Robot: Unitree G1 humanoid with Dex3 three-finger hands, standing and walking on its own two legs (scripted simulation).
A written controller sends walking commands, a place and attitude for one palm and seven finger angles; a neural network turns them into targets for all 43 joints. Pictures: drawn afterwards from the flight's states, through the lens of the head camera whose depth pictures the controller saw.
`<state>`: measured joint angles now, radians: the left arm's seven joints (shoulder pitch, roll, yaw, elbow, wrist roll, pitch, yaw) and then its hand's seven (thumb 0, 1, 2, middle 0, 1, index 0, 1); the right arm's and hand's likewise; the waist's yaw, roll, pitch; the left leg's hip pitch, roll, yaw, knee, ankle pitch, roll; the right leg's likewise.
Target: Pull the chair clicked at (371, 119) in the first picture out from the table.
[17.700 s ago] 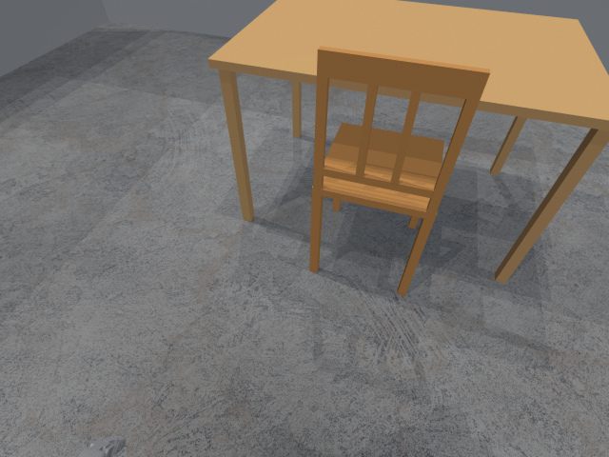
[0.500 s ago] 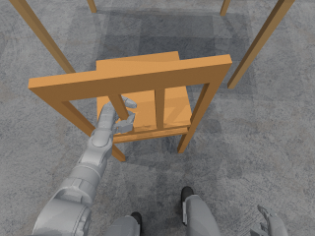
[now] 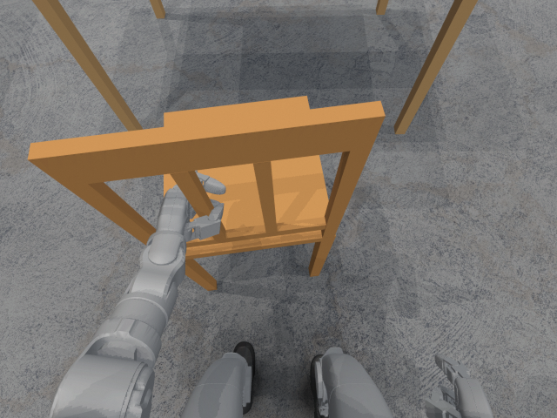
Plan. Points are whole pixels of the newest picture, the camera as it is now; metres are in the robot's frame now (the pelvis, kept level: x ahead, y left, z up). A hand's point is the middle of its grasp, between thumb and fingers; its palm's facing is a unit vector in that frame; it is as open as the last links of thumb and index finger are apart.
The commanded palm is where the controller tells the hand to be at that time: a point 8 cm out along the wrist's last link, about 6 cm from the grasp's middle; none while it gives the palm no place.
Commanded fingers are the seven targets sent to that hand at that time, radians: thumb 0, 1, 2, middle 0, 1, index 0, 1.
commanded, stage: step backward, pulling the chair out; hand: left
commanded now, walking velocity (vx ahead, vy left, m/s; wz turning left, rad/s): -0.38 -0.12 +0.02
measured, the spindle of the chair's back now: (204, 208) +0.41 +0.14 -0.08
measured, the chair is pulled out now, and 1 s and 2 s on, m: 0.44 0.68 0.69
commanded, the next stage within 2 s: stop walking, hand still on the chair in 0.28 s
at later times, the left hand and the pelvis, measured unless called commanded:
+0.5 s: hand (205, 306) +0.25 +0.12 -0.07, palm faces -0.01 -0.98 -0.18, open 5.6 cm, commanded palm +0.24 +0.17 -0.06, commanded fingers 0.00 0.90 0.90 -0.50 -1.45 -0.50 -1.45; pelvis -0.13 +0.00 -0.01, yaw +2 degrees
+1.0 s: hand (183, 389) +0.14 +0.14 -0.06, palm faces +0.02 -0.99 -0.17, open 5.7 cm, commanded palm +0.13 +0.19 -0.06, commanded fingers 0.00 0.90 0.90 -0.50 -1.45 -0.50 -1.45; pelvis -0.16 +0.01 -0.01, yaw +3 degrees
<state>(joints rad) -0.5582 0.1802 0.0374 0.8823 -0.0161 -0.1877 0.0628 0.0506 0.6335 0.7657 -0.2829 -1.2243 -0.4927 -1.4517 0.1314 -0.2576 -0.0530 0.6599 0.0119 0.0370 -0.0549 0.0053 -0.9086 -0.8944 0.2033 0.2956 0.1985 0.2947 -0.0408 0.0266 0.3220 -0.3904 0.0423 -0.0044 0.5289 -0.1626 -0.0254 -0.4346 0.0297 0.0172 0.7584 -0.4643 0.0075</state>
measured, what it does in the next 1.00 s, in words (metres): walks backwards: right foot, then left foot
